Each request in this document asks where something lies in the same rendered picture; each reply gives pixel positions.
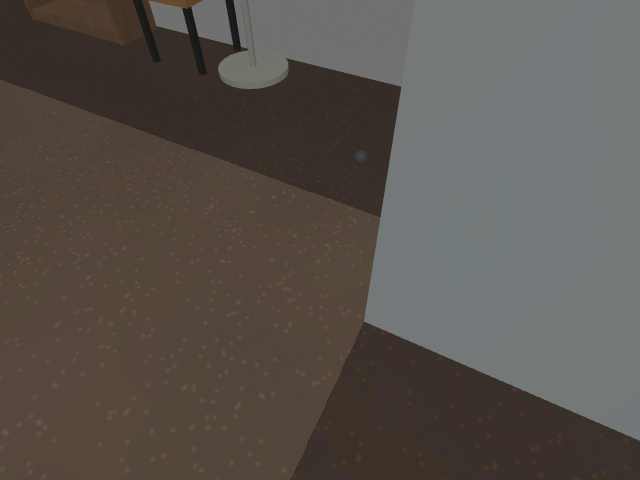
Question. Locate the bookshelf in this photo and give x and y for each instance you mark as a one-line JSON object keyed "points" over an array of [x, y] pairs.
{"points": [[112, 20]]}

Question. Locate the ball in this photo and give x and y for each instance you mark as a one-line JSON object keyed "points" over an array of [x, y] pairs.
{"points": [[360, 156]]}

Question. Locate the coat stand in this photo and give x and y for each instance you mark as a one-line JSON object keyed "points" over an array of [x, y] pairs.
{"points": [[252, 69]]}

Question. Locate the chair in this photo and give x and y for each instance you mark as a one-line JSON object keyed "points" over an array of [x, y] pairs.
{"points": [[189, 18]]}

